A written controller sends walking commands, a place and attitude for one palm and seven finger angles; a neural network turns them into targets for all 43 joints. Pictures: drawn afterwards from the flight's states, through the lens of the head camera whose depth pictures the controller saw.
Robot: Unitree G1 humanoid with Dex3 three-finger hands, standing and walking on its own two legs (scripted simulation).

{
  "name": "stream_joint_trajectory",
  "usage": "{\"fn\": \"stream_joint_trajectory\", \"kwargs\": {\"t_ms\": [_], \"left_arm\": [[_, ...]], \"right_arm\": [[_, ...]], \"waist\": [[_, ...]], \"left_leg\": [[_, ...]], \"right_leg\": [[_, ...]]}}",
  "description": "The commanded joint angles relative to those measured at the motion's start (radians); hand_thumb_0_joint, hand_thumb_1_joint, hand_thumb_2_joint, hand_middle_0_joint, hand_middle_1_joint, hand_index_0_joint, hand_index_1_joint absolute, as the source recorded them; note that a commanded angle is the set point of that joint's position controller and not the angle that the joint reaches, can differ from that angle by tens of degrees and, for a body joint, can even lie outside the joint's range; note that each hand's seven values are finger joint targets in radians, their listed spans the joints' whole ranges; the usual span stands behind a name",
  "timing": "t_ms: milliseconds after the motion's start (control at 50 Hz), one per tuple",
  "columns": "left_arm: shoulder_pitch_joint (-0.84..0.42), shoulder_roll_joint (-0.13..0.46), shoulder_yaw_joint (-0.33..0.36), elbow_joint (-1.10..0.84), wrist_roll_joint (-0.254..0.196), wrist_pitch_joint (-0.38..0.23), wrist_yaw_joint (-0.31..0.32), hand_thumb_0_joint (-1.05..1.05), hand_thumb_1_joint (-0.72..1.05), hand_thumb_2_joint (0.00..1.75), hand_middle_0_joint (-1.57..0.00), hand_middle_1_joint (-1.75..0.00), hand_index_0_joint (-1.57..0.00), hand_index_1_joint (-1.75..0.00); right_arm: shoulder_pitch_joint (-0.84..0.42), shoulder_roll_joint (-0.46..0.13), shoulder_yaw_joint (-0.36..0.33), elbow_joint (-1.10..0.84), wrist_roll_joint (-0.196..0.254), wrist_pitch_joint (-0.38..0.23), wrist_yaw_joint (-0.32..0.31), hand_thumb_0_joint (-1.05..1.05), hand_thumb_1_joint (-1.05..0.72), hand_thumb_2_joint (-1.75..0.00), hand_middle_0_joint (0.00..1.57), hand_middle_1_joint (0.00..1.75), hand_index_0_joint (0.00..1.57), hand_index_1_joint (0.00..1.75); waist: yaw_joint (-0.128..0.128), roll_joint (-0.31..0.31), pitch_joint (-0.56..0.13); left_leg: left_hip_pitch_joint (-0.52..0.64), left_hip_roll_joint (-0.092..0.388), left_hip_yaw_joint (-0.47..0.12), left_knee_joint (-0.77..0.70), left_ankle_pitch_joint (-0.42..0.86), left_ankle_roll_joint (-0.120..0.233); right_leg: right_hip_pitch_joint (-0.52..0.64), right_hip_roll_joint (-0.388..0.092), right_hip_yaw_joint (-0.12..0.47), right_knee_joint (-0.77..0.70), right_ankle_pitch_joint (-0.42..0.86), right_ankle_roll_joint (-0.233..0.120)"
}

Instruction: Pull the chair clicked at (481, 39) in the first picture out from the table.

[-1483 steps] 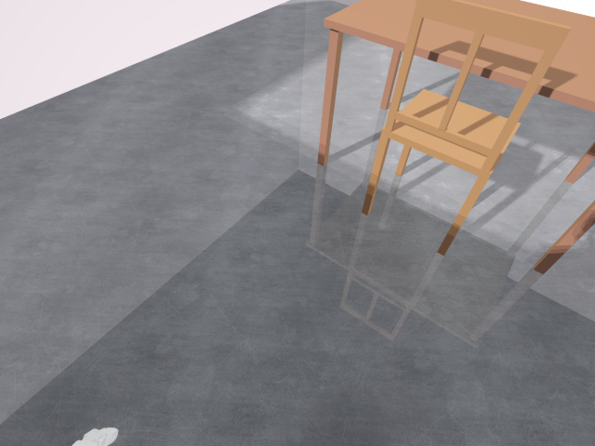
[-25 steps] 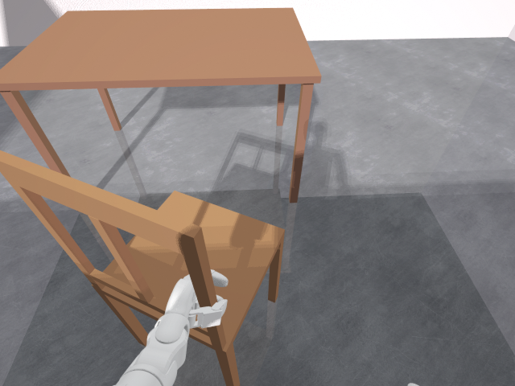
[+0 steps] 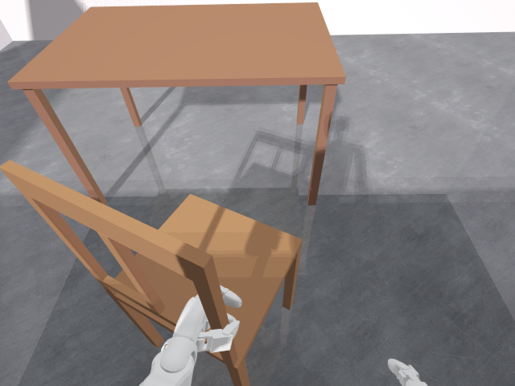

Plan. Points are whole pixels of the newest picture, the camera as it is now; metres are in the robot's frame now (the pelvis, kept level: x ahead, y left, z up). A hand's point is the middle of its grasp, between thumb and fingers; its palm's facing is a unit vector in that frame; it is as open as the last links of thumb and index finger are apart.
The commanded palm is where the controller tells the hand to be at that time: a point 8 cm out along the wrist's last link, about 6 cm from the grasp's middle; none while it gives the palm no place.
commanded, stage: stop walking, hand still on the chair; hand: left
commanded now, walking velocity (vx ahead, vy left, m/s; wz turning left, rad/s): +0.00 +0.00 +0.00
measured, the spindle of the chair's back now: (138, 277) +0.32 +0.25 -0.07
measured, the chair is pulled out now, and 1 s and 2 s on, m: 0.63 0.63 0.63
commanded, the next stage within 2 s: open the thumb and straighten the fingers in 0.18 s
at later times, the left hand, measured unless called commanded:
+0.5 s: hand (221, 325) +0.24 +0.08 -0.07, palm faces -0.18 -0.98 -0.09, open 7.6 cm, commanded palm +0.23 +0.14 -0.05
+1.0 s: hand (217, 321) +0.25 +0.09 -0.09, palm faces -0.15 -0.98 -0.09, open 16.9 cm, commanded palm +0.24 +0.14 -0.06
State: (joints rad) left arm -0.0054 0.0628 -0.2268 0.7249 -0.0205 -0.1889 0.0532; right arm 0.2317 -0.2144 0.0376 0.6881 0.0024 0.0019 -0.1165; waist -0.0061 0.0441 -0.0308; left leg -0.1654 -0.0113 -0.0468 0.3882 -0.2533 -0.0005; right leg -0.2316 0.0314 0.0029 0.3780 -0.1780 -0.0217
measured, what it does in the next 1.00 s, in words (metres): stands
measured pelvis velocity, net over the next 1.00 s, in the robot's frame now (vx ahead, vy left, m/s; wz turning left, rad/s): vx -0.01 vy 0.00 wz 0.01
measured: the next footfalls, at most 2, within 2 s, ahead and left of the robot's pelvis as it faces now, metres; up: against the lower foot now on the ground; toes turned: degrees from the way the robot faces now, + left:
none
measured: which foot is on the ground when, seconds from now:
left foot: down 0.00-1.00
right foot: down 0.00-1.00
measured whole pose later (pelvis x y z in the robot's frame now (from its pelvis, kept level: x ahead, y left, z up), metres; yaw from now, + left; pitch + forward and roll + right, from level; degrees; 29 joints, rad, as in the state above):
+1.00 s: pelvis -0.01 +0.00 -0.05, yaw +1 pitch +11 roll +0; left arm 0.08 0.13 -0.13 0.29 -0.06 0.08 -0.01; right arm 0.26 -0.24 0.01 0.52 0.05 -0.05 -0.03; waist -0.06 0.04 -0.13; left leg -0.59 -0.04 -0.05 0.87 -0.47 0.00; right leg -0.66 0.02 -0.01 0.87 -0.40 -0.02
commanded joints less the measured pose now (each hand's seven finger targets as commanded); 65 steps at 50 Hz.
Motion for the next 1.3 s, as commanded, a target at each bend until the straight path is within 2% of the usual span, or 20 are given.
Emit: {"fn": "stream_joint_trajectory", "kwargs": {"t_ms": [0, 200, 260, 280, 300, 340, 380, 480, 500, 540, 620, 740, 760, 780, 860, 940, 1080, 1100, 1220, 1280], "left_arm": [[-0.166, 0.047, 0.040, -0.174, 0.004, -0.038, 0.027, 0.00, 0.90, 0.90, -0.50, -1.45, -0.50, -1.45], [-0.154, 0.052, 0.042, -0.207, -0.003, -0.031, 0.030, 0.00, 0.90, 0.90, -0.50, -1.45, -0.50, -1.45], [-0.210, 0.119, 0.097, -0.310, -0.005, -0.038, 0.039, 0.00, 0.90, 0.90, -0.50, -1.45, -0.50, -1.45], [-0.154, 0.039, 0.046, -0.150, -0.034, 0.005, 0.005, 0.00, 0.78, 0.84, -0.50, -1.45, -0.50, -1.45], [-0.247, 0.092, 0.105, -0.254, -0.038, -0.010, -0.013, 0.00, 0.66, 0.78, -0.50, -1.45, -0.50, -1.45], [-0.265, 0.149, 0.153, -0.331, -0.045, -0.025, -0.030, 0.00, 0.42, 0.67, -0.50, -1.45, -0.50, -1.45], [-0.242, 0.131, 0.137, -0.378, -0.041, -0.027, -0.044, 0.00, 0.17, 0.55, -0.50, -1.45, -0.50, -1.45], [-0.246, 0.083, 0.104, -0.414, -0.040, 0.011, -0.052, 0.00, -0.43, 0.26, -0.47, -1.38, -0.47, -1.38], [-0.196, 0.136, 0.168, -0.361, -0.041, 0.026, -0.054, 0.00, -0.55, 0.20, -0.45, -1.30, -0.45, -1.30], [-0.171, 0.100, 0.145, -0.347, -0.056, 0.065, -0.068, 0.00, -0.55, 0.20, -0.40, -1.16, -0.40, -1.16], [-0.198, 0.065, 0.103, -0.434, -0.068, 0.111, -0.098, 0.00, -0.55, 0.20, -0.30, -0.87, -0.30, -0.87], [-0.109, 0.117, 0.143, -0.583, -0.060, 0.142, -0.070, 0.00, -0.55, 0.20, -0.15, -0.43, -0.15, -0.43], [-0.063, 0.097, 0.128, -0.579, -0.055, 0.154, -0.064, 0.00, -0.55, 0.20, -0.13, -0.36, -0.13, -0.36], [-0.157, 0.137, 0.159, -0.519, -0.040, 0.163, -0.054, 0.00, -0.55, 0.20, -0.10, -0.29, -0.10, -0.29], [-0.076, 0.126, 0.152, -0.571, -0.024, 0.182, -0.055, 0.00, -0.55, 0.20, 0.00, 0.00, 0.00, 0.00], [-0.082, 0.122, 0.129, -0.695, -0.046, 0.197, -0.064, 0.00, -0.55, 0.20, 0.00, 0.00, 0.00, 0.00], [0.064, 0.070, 0.055, -0.730, -0.032, 0.238, -0.067, 0.00, -0.55, 0.20, 0.00, 0.00, 0.00, 0.00], [0.000, 0.190, 0.170, -0.695, -0.024, 0.241, -0.058, 0.00, -0.55, 0.20, 0.00, 0.00, 0.00, 0.00], [0.220, 0.148, 0.136, -0.831, -0.033, 0.245, -0.069, 0.00, -0.55, 0.20, 0.00, 0.00, 0.00, 0.00], [0.296, 0.112, 0.080, -0.911, -0.033, 0.242, -0.072, 0.00, -0.55, 0.20, 0.00, 0.00, 0.00, 0.00]], "right_arm": [[-0.041, -0.111, -0.040, -0.134, -0.007, -0.022, -0.010, 0.00, -0.90, -0.90, 0.20, 0.30, 0.20, 0.30], [-0.056, -0.104, -0.036, -0.158, 0.001, -0.005, -0.006, 0.00, -0.90, -0.90, 0.20, 0.30, 0.20, 0.30], [-0.065, -0.104, -0.038, -0.169, 0.001, -0.006, -0.008, 0.00, -0.90, -0.90, 0.20, 0.30, 0.20, 0.30], [-0.047, -0.140, -0.059, -0.159, 0.045, -0.019, 0.035, 0.00, -0.90, -0.90, 0.20, 0.30, 0.20, 0.30], [-0.052, -0.141, -0.066, -0.164, 0.042, -0.033, 0.058, 0.00, -0.90, -0.90, 0.20, 0.30, 0.20, 0.30], [-0.067, -0.134, -0.072, -0.179, 0.041, -0.055, 0.071, 0.00, -0.90, -0.90, 0.20, 0.30, 0.20, 0.30], [-0.078, -0.123, -0.066, -0.198, 0.040, -0.074, 0.085, 0.00, -0.90, -0.90, 0.20, 0.30, 0.20, 0.30], [-0.057, -0.130, -0.070, -0.229, 0.045, -0.088, 0.103, 0.00, -0.90, -0.90, 0.20, 0.30, 0.20, 0.30], [-0.049, -0.143, -0.076, -0.227, 0.044, -0.087, 0.102, 0.00, -0.90, -0.90, 0.20, 0.30, 0.20, 0.30], [-0.045, -0.149, -0.072, -0.246, 0.048, -0.078, 0.106, 0.00, -0.90, -0.90, 0.20, 0.30, 0.20, 0.30], [-0.050, -0.157, -0.077, -0.285, 0.052, -0.088, 0.100, 0.00, -0.90, -0.90, 0.20, 0.30, 0.20, 0.30], [-0.030, -0.152, -0.076, -0.300, 0.045, -0.107, 0.086, 0.00, -0.90, -0.90, 0.20, 0.30, 0.20, 0.30], [-0.029, -0.147, -0.073, -0.305, 0.044, -0.107, 0.088, 0.00, -0.90, -0.90, 0.20, 0.30, 0.20, 0.30], [-0.017, -0.157, -0.070, -0.282, 0.040, -0.099, 0.084, 0.00, -0.90, -0.90, 0.20, 0.30, 0.20, 0.30], [-0.022, -0.145, -0.070, -0.309, 0.040, -0.094, 0.088, 0.00, -0.90, -0.90, 0.20, 0.30, 0.20, 0.30], [-0.018, -0.143, -0.070, -0.324, 0.042, -0.102, 0.080, 0.00, -0.90, -0.90, 0.20, 0.30, 0.20, 0.30], [-0.006, -0.144, -0.069, -0.341, 0.039, -0.107, 0.078, 0.00, -0.90, -0.90, 0.20, 0.30, 0.20, 0.30], [0.004, -0.158, -0.068, -0.324, 0.037, -0.097, 0.071, 0.00, -0.90, -0.90, 0.20, 0.30, 0.20, 0.30], [-0.014, -0.138, -0.066, -0.386, 0.040, -0.100, 0.073, 0.00, -0.90, -0.90, 0.20, 0.30, 0.20, 0.30], [-0.008, -0.133, -0.062, -0.404, 0.040, -0.107, 0.074, 0.00, -0.90, -0.90, 0.20, 0.30, 0.20, 0.30]], "waist": [[-0.014, -0.088, -0.180], [-0.013, -0.061, -0.149], [-0.007, -0.073, -0.146], [-0.096, -0.237, -0.101], [-0.065, -0.206, -0.125], [-0.049, -0.093, -0.182], [-0.043, -0.011, -0.218], [-0.059, -0.035, -0.251], [-0.043, -0.052, -0.244], [-0.050, -0.118, -0.226], [-0.054, -0.103, -0.258], [-0.041, -0.097, -0.317], [-0.041, -0.119, -0.297], [-0.070, -0.151, -0.238], [-0.040, -0.068, -0.272], [-0.058, -0.045, -0.368], [-0.073, -0.091, -0.301], [-0.076, -0.106, -0.264], [-0.034, -0.034, -0.359], [-0.049, -0.051, -0.334]], "left_leg": [[0.082, 0.051, 0.005, -0.011, 0.378, -0.001], [0.060, 0.046, 0.007, -0.034, 0.294, -0.001], [0.055, 0.047, 0.003, -0.038, 0.272, 0.005], [-0.074, 0.009, 0.050, 0.032, 0.187, 0.018], [-0.127, -0.002, 0.055, 0.060, 0.147, 0.020], [-0.144, -0.016, 0.066, 0.089, 0.089, 0.021], [-0.172, -0.021, 0.066, 0.132, 0.048, 0.021], [-0.238, -0.013, 0.043, 0.204, -0.023, 0.020], [-0.277, -0.014, 0.045, 0.223, -0.036, 0.018], [-0.324, -0.012, 0.038, 0.238, -0.064, 0.021], [-0.333, -0.010, 0.035, 0.271, -0.061, 0.025], [-0.331, -0.008, 0.027, 0.315, 0.055, 0.026], [-0.345, -0.008, 0.028, 0.320, 0.056, 0.027], [-0.390, -0.010, 0.026, 0.340, 0.026, 0.027], [-0.385, -0.015, 0.039, 0.355, 0.029, 0.028], [-0.341, -0.010, 0.028, 0.375, 0.103, 0.028], [-0.360, -0.008, 0.013, 0.398, 0.147, 0.028], [-0.393, -0.012, 0.015, 0.406, 0.109, 0.028], [-0.363, -0.015, 0.024, 0.410, 0.173, 0.028], [-0.366, -0.012, 0.016, 0.419, 0.183, 0.027]], "right_leg": [[0.090, -0.066, 0.012, -0.032, 0.292, 0.010], [0.086, -0.069, 0.013, -0.063, 0.207, 0.010], [0.097, -0.071, 0.020, -0.070, 0.197, 0.015], [0.015, -0.060, -0.020, 0.045, 0.183, 0.018], [-0.012, -0.059, -0.013, 0.071, 0.168, 0.018], [-0.014, -0.065, 0.003, 0.092, 0.107, 0.018], [-0.045, -0.064, 0.006, 0.134, 0.055, 0.012], [-0.152, -0.046, -0.019, 0.221, -0.050, 0.010], [-0.165, -0.044, -0.015, 0.235, -0.063, 0.010], [-0.193, -0.043, -0.024, 0.255, -0.100, 0.014], [-0.231, -0.037, -0.026, 0.288, -0.113, 0.012], [-0.204, -0.038, -0.030, 0.341, 0.009, 0.008], [-0.212, -0.038, -0.036, 0.346, 0.014, 0.011], [-0.261, -0.037, -0.031, 0.349, -0.004, 0.016], [-0.250, -0.042, -0.024, 0.361, -0.012, 0.009], [-0.212, -0.043, -0.028, 0.378, 0.067, 0.010], [-0.260, -0.041, -0.052, 0.396, 0.110, 0.012], [-0.279, -0.040, -0.044, 0.392, 0.090, 0.014], [-0.204, -0.049, -0.038, 0.407, 0.140, 0.007], [-0.222, -0.049, -0.044, 0.411, 0.150, 0.009]]}}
